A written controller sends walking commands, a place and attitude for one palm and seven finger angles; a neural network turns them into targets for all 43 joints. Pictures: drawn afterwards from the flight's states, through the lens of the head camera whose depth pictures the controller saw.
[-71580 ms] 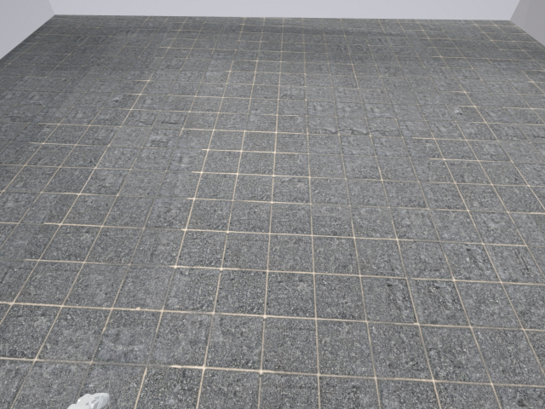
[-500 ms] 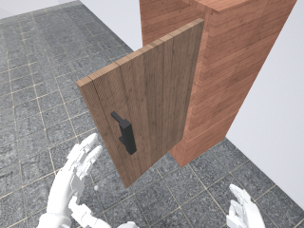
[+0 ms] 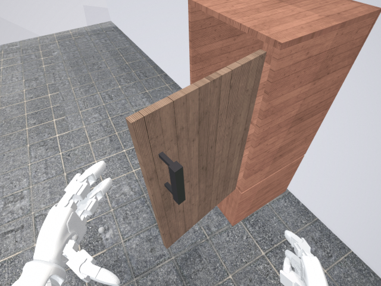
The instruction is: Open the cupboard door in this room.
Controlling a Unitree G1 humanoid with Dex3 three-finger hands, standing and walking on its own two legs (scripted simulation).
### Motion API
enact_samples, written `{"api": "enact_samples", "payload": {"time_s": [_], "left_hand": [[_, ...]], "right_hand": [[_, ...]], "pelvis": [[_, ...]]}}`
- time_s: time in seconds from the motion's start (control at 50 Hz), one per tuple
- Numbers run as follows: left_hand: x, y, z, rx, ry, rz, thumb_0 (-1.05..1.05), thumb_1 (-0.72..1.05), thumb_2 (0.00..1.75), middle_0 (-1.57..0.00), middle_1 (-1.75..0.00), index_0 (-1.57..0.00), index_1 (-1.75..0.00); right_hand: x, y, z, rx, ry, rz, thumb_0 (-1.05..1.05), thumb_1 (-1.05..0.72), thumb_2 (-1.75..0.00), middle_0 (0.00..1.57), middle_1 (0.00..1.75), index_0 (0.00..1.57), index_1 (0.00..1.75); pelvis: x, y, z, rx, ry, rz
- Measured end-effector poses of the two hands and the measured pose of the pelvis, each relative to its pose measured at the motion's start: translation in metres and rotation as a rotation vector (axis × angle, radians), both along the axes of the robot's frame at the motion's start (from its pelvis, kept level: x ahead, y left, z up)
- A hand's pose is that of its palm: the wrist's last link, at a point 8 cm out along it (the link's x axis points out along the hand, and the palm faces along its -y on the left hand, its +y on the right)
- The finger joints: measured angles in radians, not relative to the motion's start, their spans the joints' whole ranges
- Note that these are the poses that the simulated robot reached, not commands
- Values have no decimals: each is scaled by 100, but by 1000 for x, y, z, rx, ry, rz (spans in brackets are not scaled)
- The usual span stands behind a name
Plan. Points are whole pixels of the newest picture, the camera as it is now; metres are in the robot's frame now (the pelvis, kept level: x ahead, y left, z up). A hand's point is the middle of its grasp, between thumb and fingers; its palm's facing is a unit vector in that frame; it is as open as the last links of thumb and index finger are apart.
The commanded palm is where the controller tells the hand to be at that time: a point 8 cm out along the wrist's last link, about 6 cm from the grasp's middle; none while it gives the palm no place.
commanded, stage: draw the hand back to the body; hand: left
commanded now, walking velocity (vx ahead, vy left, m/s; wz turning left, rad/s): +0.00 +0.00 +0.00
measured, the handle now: (171, 178) +0.33 +0.07 +0.06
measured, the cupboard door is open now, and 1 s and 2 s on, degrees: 100 100 100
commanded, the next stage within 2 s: step back with the hand held close in 1.08 s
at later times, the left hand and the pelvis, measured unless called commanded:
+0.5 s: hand (43, 197) +0.21 +0.25 +0.17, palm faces +0.33 -0.87 -0.38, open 11.5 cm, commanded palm +0.17 +0.29 +0.18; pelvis +0.02 +0.02 +0.04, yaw -2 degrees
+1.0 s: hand (28, 191) +0.21 +0.26 +0.19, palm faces +0.41 -0.83 -0.38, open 7.5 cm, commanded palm +0.16 +0.30 +0.21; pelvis +0.01 +0.00 +0.04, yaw -2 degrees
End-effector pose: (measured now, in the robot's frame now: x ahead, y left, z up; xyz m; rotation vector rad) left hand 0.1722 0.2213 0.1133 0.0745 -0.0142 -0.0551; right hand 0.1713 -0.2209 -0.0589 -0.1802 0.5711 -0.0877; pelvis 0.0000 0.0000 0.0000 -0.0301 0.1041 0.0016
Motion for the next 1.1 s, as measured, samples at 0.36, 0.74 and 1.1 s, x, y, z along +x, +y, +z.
{"api": "enact_samples", "payload": {"time_s": [0.36,0.74,1.1], "left_hand": [[-3,54,48,293,13,358,-1,1,52,-18,-30,-18,-30],[-1,86,103,382,-153,476,0,66,80,-20,-30,-21,-30],[-6,68,95,355,-129,469,1,88,90,-21,-30,-21,-30]], "right_hand": [[9,23,21,-32,69,14,1,-91,-90,21,30,20,30],[12,14,26,-22,100,4,1,-91,-90,21,30,20,30],[1,-8,23,-27,112,-22,1,-91,-90,21,30,20,30]], "pelvis": [[14,17,34,8,-115,-24],[15,15,44,14,-166,-37],[8,-2,45,16,-183,-40]]}}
